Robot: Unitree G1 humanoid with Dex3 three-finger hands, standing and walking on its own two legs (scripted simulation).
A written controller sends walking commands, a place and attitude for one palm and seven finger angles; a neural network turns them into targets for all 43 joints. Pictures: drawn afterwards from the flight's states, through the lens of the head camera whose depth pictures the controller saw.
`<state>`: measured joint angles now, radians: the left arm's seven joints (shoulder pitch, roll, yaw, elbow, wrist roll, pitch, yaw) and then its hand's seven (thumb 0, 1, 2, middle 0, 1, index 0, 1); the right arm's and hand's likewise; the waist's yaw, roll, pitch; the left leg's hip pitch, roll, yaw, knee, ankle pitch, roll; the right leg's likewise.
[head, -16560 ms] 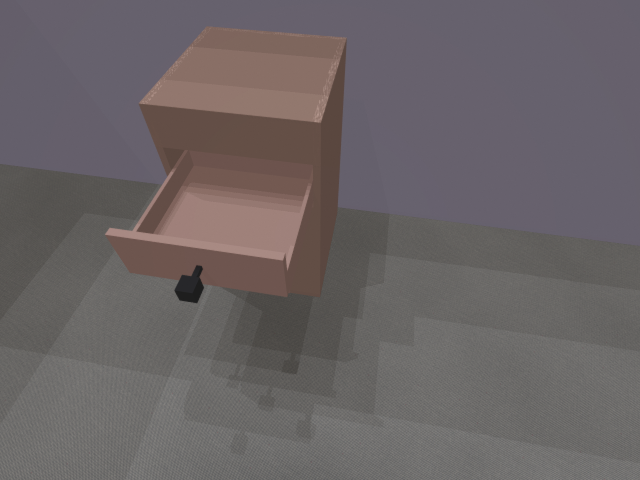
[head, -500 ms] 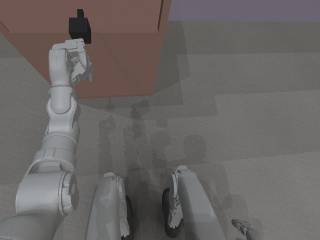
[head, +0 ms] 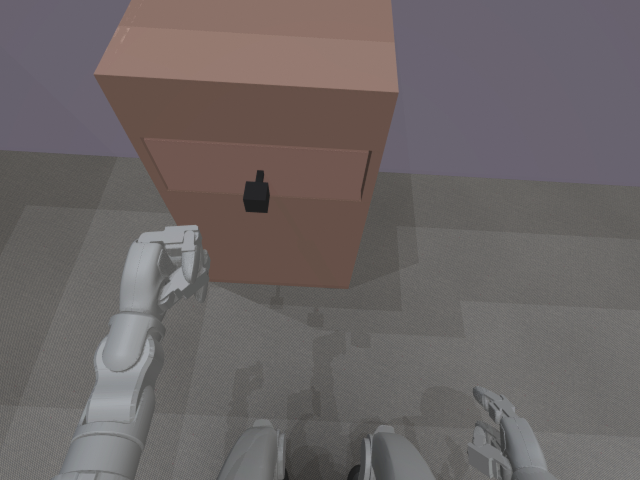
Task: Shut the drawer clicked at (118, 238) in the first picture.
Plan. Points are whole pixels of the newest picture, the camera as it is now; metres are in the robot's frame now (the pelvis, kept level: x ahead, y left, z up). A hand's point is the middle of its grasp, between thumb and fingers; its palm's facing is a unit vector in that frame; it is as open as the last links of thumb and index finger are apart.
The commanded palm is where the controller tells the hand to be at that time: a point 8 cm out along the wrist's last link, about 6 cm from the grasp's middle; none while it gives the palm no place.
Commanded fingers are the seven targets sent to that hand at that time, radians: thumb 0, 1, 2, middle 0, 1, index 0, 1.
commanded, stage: draw the hand back to the body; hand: left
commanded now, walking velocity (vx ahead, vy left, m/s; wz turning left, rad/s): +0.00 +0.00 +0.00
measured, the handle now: (258, 188) +0.59 +0.13 -0.13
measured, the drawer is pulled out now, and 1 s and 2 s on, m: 0.00 0.00 0.00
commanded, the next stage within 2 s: step back with the hand held close in 0.88 s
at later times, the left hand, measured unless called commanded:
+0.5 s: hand (50, 301) +0.26 +0.21 +0.18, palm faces +0.25 -0.91 -0.34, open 3.2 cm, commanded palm +0.21 +0.26 +0.21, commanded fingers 0.00 0.90 0.90 -1.40 -1.60 -1.40 -1.60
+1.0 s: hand out of the picture +0.20 +0.22 +0.25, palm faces +0.40 -0.83 -0.39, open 3.2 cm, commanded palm +0.15 +0.26 +0.27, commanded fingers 0.00 0.90 0.90 -1.40 -1.60 -1.40 -1.60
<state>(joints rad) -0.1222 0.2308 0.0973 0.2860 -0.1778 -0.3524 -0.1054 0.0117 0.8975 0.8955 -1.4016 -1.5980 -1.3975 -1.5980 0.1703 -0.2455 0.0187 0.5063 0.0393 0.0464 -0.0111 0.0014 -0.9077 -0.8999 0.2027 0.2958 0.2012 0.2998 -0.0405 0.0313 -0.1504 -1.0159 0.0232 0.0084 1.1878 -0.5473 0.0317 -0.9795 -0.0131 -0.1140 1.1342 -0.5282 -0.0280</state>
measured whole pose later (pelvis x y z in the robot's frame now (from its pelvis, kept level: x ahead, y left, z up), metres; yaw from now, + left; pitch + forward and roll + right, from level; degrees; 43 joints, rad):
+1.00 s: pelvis +0.02 -0.02 +0.10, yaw +0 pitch -4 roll +0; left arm 0.54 0.32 0.27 -0.45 -0.08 -0.07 0.10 0.01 0.89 0.89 -1.41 -1.60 -1.40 -1.60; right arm 0.20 -0.23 0.04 0.61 0.02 -0.11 -0.08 0.01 -0.91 -0.90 0.20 0.30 0.20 0.30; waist 0.06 0.08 0.01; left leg -0.11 0.01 0.04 0.47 -0.29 0.01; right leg -0.10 0.01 -0.08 0.45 -0.28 -0.04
